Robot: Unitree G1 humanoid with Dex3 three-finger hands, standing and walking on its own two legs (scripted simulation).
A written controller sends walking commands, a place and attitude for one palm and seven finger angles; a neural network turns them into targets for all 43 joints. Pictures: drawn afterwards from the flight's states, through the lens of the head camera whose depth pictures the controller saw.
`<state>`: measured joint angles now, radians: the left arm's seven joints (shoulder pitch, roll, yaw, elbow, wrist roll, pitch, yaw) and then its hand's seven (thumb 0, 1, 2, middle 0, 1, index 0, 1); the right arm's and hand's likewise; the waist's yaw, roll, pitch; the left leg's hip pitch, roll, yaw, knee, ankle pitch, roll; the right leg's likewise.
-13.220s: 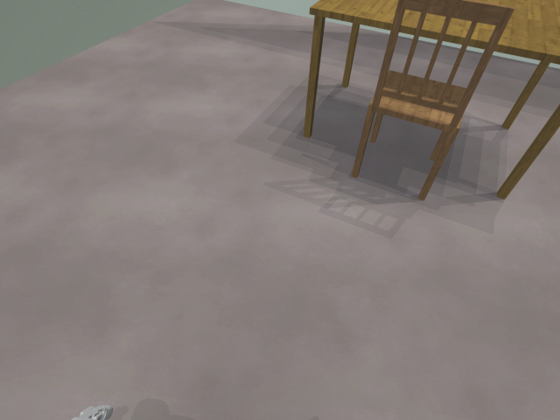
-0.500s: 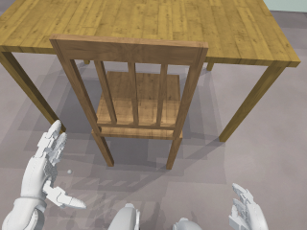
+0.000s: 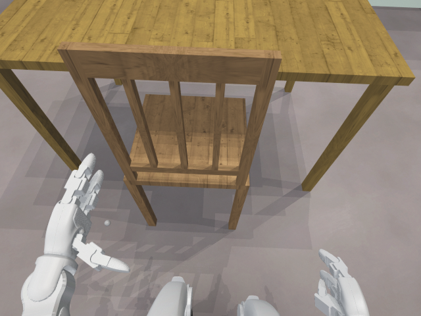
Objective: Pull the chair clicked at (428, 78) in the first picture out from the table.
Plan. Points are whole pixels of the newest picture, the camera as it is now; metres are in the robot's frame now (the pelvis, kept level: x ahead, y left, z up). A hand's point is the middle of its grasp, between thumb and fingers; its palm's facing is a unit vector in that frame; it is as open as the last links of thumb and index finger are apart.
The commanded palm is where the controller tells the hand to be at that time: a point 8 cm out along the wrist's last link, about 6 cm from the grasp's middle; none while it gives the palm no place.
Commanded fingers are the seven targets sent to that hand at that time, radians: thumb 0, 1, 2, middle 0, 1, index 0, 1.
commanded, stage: aim the fingers beside a spindle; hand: left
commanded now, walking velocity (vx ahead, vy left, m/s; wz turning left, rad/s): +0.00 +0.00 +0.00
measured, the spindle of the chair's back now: (180, 131) +0.51 +0.10 -0.01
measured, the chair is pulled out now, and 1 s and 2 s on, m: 0.00 0.00 0.00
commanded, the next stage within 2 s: none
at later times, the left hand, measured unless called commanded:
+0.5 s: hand (126, 203) +0.31 +0.18 +0.02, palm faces -0.03 -1.00 -0.05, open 16.9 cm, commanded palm +0.30 +0.23 +0.02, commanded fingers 0.00 -0.50 0.30 -0.06 -0.08 -0.06 -0.08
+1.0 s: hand (141, 190) +0.35 +0.16 +0.00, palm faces -0.01 -1.00 -0.04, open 16.9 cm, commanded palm +0.34 +0.21 +0.00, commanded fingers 0.00 -0.50 0.30 -0.06 -0.08 -0.06 -0.08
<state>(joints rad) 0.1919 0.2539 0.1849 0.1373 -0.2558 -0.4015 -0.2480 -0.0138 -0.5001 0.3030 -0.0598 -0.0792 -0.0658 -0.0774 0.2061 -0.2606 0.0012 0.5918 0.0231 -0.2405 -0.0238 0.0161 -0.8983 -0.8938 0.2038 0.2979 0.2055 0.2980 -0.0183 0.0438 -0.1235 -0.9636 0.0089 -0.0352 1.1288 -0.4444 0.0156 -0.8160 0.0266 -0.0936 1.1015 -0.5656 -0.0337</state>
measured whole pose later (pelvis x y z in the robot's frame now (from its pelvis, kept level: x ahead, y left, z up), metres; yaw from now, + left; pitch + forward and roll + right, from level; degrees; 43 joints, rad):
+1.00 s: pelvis -0.01 +0.01 -0.03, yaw -1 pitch +21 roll -3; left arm -0.20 0.21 0.13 0.44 -0.15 -0.45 -0.10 -0.01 -0.50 0.30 -0.06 -0.08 -0.07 -0.08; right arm 0.21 -0.26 0.00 0.60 -0.01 -0.12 0.02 0.01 -0.90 -0.89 0.20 0.30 0.21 0.30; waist -0.03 0.04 -0.14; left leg -1.14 0.01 -0.02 1.25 -0.47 0.03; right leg -1.00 0.02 -0.08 1.23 -0.60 -0.02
